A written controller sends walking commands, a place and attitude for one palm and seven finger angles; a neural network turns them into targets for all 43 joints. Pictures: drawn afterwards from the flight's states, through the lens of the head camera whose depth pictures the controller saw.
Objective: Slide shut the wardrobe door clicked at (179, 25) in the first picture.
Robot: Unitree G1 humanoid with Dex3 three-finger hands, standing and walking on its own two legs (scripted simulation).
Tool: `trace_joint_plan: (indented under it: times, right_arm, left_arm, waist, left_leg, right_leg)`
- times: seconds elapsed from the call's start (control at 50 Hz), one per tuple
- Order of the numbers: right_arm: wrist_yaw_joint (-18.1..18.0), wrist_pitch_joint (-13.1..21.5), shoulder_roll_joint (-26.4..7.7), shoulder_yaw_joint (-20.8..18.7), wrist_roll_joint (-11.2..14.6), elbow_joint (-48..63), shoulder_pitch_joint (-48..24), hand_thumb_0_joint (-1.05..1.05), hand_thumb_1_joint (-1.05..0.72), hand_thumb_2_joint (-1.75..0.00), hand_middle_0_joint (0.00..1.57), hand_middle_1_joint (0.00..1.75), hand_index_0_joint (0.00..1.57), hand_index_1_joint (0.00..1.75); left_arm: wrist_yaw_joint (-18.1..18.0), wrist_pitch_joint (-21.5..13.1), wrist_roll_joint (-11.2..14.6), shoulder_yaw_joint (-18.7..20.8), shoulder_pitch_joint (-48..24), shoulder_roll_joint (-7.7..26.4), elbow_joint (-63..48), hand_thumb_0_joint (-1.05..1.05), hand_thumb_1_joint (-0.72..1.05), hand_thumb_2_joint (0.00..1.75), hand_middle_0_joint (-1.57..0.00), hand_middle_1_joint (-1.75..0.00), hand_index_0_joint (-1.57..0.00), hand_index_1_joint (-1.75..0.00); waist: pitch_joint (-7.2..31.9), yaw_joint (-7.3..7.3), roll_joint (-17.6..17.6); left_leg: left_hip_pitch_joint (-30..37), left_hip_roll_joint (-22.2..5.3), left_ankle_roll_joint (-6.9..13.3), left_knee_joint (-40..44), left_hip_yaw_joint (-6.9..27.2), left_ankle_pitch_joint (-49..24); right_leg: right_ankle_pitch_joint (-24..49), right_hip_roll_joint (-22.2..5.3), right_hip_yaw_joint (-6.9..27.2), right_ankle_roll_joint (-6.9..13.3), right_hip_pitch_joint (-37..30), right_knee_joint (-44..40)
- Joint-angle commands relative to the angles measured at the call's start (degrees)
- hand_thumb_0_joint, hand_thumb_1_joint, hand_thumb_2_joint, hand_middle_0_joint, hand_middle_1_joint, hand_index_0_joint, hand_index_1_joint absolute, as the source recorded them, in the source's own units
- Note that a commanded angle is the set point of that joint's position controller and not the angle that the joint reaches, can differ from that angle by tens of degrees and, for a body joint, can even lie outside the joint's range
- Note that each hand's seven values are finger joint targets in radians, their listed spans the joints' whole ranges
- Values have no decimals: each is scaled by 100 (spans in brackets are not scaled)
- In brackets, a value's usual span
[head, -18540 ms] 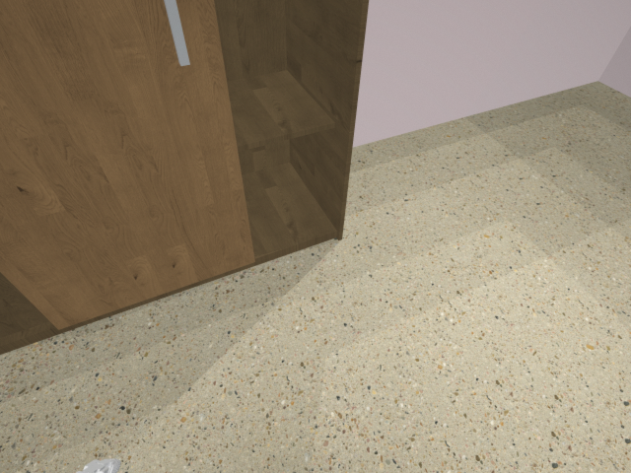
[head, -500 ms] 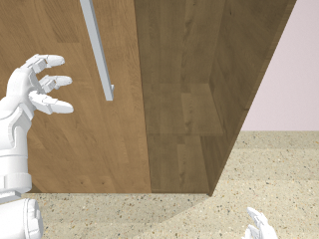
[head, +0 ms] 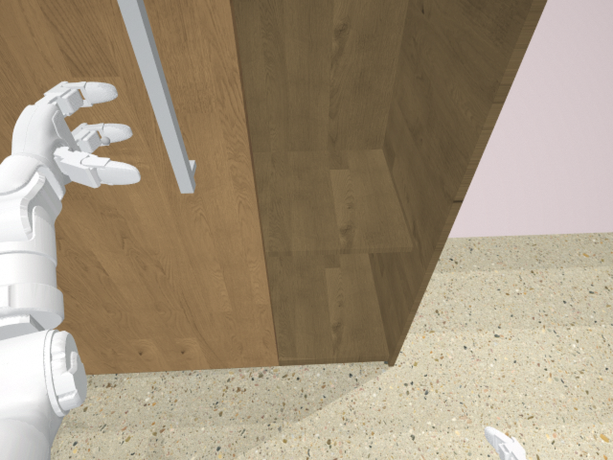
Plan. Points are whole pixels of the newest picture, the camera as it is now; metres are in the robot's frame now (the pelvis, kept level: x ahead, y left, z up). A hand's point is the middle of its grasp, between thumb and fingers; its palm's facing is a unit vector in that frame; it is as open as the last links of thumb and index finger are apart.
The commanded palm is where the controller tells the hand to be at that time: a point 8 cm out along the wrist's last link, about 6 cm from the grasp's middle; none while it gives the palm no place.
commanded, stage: move the hooked fingers beside the handle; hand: left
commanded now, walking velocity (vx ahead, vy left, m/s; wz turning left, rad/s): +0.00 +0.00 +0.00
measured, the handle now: (165, 94) +0.51 +0.21 +0.24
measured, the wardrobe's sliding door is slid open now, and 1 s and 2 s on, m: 0.37 0.37 0.37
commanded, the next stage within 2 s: feel for the door with the fingertips in 1.48 s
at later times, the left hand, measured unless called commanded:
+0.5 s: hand (117, 125) +0.45 +0.25 +0.23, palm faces +0.12 -0.99 -0.01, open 14.0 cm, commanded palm +0.42 +0.31 +0.23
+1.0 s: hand (98, 132) +0.43 +0.27 +0.23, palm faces +0.13 -0.99 -0.01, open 14.0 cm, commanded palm +0.42 +0.31 +0.22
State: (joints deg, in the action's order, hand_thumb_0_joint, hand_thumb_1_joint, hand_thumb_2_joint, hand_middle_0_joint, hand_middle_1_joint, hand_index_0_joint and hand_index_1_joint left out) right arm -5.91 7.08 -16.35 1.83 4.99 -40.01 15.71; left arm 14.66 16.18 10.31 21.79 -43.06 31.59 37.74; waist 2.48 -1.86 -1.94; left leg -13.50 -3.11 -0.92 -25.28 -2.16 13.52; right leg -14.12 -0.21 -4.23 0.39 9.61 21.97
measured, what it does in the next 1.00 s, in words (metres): stands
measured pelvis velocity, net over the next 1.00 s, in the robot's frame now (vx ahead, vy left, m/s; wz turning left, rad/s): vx -0.01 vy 0.01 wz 0.00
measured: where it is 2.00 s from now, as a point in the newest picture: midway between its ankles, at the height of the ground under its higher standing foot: outside the picture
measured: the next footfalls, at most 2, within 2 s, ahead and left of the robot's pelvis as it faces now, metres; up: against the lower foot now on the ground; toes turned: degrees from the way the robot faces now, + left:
none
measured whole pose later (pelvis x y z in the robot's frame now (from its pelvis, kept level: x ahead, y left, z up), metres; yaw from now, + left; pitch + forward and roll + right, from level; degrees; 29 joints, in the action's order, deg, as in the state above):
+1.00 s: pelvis -0.01 +0.01 +0.00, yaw +0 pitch +3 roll -1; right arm -5.3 6.1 -16.3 1.2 4.5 -39.8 18.3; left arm 15.2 11.3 8.6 21.4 -48.9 34.1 46.9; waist 3.0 -3.2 -1.3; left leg -16.5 -2.9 -0.2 -26.9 -2.3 13.6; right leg -13.2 -0.4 -3.9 -0.3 12.0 22.1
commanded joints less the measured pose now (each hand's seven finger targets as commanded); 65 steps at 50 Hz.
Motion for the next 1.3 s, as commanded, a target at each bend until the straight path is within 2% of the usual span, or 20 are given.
trace_joint_plan:
  times: [0.0,0.14,0.2,0.22,0.26,0.3,0.44,0.48,0.54,0.68,0.7,0.8,0.92,0.98,1.04,1.06,1.1,1.14,1.18,1.28]
  right_arm:
    - [-63,252,-879,-329,-2,696,-104,0,-90,-90,20,30,20,30]
    - [-29,202,-969,-393,-46,583,204,0,-90,-90,20,30,20,30]
    - [-14,197,-934,-404,-37,591,239,0,-90,-90,20,30,20,30]
    - [-27,173,-966,-408,-48,536,313,0,-90,-90,20,30,20,30]
    - [-22,152,-981,-416,-55,504,395,0,-90,-90,20,30,20,30]
    - [-12,152,-992,-433,-65,551,448,0,-90,-90,20,30,20,30]
    - [22,117,-979,-445,-57,618,452,0,-90,-90,20,30,20,30]
    - [19,113,-995,-459,-55,615,470,0,-90,-90,20,30,20,30]
    - [19,112,-981,-439,-47,600,418,0,-90,-90,20,30,20,30]
    - [14,132,-946,-429,-61,610,375,0,-90,-90,20,30,20,30]
    - [12,133,-930,-411,-47,630,313,0,-90,-90,20,30,20,30]
    - [-15,112,-971,-401,-43,590,337,0,-90,-90,20,30,20,30]
    - [-34,153,-946,-396,-50,579,321,0,-90,-90,20,30,20,30]
    - [-26,183,-919,-378,-44,550,300,0,-90,-90,20,30,20,30]
    - [-26,205,-964,-385,-64,515,344,0,-90,-90,20,30,20,30]
    - [-26,207,-936,-364,-58,506,323,0,-90,-90,20,30,20,30]
    - [-29,205,-967,-363,-70,425,404,0,-90,-90,20,30,20,30]
    - [-25,194,-1000,-371,-103,432,474,0,-90,-90,20,30,20,30]
    - [-9,222,-953,-369,-122,468,504,0,-90,-90,20,30,20,30]
    - [-9,208,-982,-403,-105,525,561,0,-90,-90,20,30,20,30]
  left_arm:
    - [25,-579,18,233,-2972,1658,-1122,0,-50,30,-30,-120,-30,-120]
    - [-21,-721,-76,465,-3179,1991,-608,0,-50,30,-30,-120,-30,-120]
    - [-16,-783,-101,254,-3281,1763,-541,0,-50,30,-30,-120,-30,-120]
    - [-29,-777,-128,386,-3336,1948,-321,0,-50,30,-30,-120,-30,-120]
    - [-16,-828,-150,261,-3568,1893,-155,0,-50,30,-30,-120,-30,-120]
    - [-3,-897,-194,478,-3412,2138,-235,0,-50,30,-30,-120,-30,-120]
    - [53,-910,-133,357,-3116,1902,-446,0,-50,30,-30,-120,-30,-120]
    - [18,-868,-138,539,-3127,2083,-511,0,-50,30,-30,-120,-30,-120]
    - [-1,-819,-113,348,-3191,1869,-564,0,-50,30,-30,-120,-30,-120]
    - [-26,-872,-101,458,-3119,1915,-702,0,-50,30,-30,-120,-30,-120]
    - [11,-831,-78,274,-3123,1726,-703,0,-50,30,-30,-120,-30,-120]
    - [34,-731,-114,363,-3224,1913,-262,0,-50,30,-30,-120,-30,-120]
    - [98,-956,-62,210,-3557,1796,-442,0,-50,30,-30,-120,-30,-120]
    - [81,-953,-41,-136,-3766,1407,-448,0,-50,30,-30,-120,-30,-120]
    - [-1,-931,-27,78,-3619,1587,-357,0,-50,30,-30,-120,-30,-120]
    - [-22,-898,-47,-34,-3667,1463,-211,0,-50,30,-30,-120,-30,-120]
    - [-92,-873,-107,103,-3757,1635,148,0,-50,30,-30,-120,-30,-120]
    - [-156,-970,-199,288,-3859,1943,160,0,-50,30,-30,-120,-30,-120]
    - [-164,-1129,-265,153,-4035,1829,7,0,-50,30,-30,-120,-30,-120]
    - [-40,-1273,-202,504,-3639,2185,-89,0,-50,30,-30,-120,-30,-120]
  waist:
    - [1673,-79,-263]
    - [1754,-92,-136]
    - [1696,-154,-229]
    - [1588,-182,-137]
    - [1518,-261,-93]
    - [1804,-149,-236]
    - [1774,-131,-316]
    - [1836,-128,-222]
    - [1601,-169,-285]
    - [1884,-121,-244]
    - [1731,-149,-318]
    - [1472,-201,-114]
    - [1660,-245,-357]
    - [1527,-330,-468]
    - [1626,-240,-311]
    - [1530,-276,-274]
    - [1347,-307,-65]
    - [1477,-272,-123]
    - [1700,-295,-286]
    - [2002,-173,-279]
  left_leg:
    - [990,320,244,23,126,-1847]
    - [848,315,262,-28,111,-1874]
    - [875,305,263,-26,95,-1823]
    - [769,303,265,-26,95,-1767]
    - [689,296,266,-6,98,-1629]
    - [783,290,257,-19,115,-1812]
    - [843,272,252,-35,91,-2017]
    - [876,254,254,-21,125,-1996]
    - [833,261,260,-15,105,-1848]
    - [969,247,238,-31,154,-2032]
    - [940,257,243,-7,135,-1918]
    - [712,263,250,30,160,-1519]
    - [927,260,225,-22,206,-1616]
    - [971,253,199,12,260,-1454]
    - [927,261,205,31,286,-1439]
    - [842,259,208,55,288,-1373]
    - [650,264,223,77,285,-1136]
    - [601,271,233,57,253,-1135]
    - [750,261,215,45,268,-1335]
    - [854,242,232,-13,200,-1712]
  right_leg:
    - [2171,211,177,68,-116,-128]
    - [2252,232,186,69,-162,-97]
    - [2202,234,202,54,-37,-105]
    - [2168,234,194,47,1,-114]
    - [2033,230,197,36,83,-145]
    - [2162,234,203,62,-69,-83]
    - [2313,269,175,67,-103,-72]
    - [2260,279,173,61,-71,-77]
    - [2091,288,169,69,61,-125]
    - [2216,283,156,80,-64,-77]
    - [2121,275,166,68,42,-109]
    - [1779,247,170,58,208,-166]
    - [1803,249,184,79,250,-149]
    - [1560,252,155,84,425,-190]
    - [1495,258,136,100,325,-193]
    - [1452,242,140,89,368,-191]
    - [1271,233,152,68,451,-232]
    - [1273,220,183,73,347,-215]
    - [1463,221,189,76,281,-166]
    - [1941,248,217,73,-25,-94]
